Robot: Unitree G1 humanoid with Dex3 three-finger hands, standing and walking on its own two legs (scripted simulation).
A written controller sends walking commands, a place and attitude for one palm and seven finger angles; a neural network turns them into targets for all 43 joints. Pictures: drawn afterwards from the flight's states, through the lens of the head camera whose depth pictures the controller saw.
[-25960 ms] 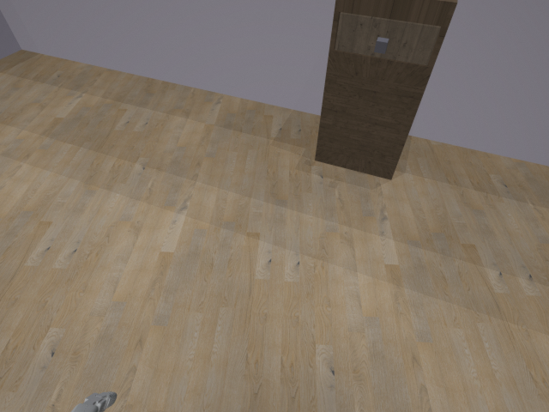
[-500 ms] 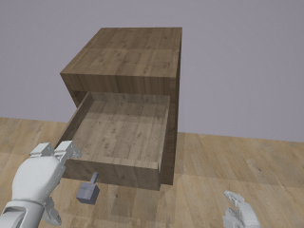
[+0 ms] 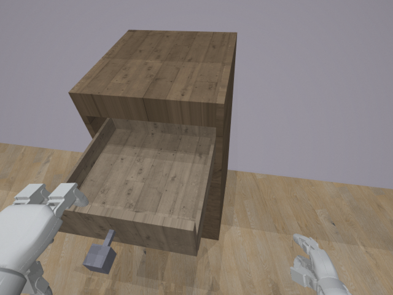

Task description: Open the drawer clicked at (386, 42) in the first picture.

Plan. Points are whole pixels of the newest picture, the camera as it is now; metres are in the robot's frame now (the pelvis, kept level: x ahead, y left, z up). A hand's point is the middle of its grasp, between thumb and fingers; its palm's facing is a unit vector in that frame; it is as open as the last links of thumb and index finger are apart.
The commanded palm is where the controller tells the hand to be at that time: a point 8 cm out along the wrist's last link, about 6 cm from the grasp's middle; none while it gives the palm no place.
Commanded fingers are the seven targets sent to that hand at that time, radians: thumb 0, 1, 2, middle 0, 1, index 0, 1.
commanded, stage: draw the hand back to the body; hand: left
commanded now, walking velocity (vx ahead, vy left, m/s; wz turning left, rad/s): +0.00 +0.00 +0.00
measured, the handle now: (104, 248) +0.20 +0.25 -0.05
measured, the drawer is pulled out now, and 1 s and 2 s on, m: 0.30 0.30 0.30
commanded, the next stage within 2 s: step back with the hand held close in 1.36 s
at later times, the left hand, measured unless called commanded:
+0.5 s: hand (44, 232) +0.16 +0.27 +0.14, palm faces +0.30 -0.77 -0.57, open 13.7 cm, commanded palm +0.11 +0.29 +0.18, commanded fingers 0.00 -0.22 0.42 -0.28 -1.02 -0.28 -1.02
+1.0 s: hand (38, 223) +0.16 +0.25 +0.17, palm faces +0.37 -0.84 -0.40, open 10.0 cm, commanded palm +0.11 +0.30 +0.19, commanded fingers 0.00 0.65 0.80 -0.22 -0.46 -0.22 -0.46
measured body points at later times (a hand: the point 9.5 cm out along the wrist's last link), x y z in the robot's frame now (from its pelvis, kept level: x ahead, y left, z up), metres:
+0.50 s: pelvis -0.01 +0.03 +0.01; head -0.02 +0.01 +0.45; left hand +0.14 +0.30 +0.17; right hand +0.20 -0.16 -0.07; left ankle -0.02 +0.07 -0.72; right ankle -0.04 -0.06 -0.72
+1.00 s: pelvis -0.01 +0.02 +0.02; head -0.02 +0.00 +0.47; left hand +0.13 +0.30 +0.19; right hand +0.19 -0.20 -0.07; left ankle -0.02 +0.07 -0.72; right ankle -0.04 -0.06 -0.72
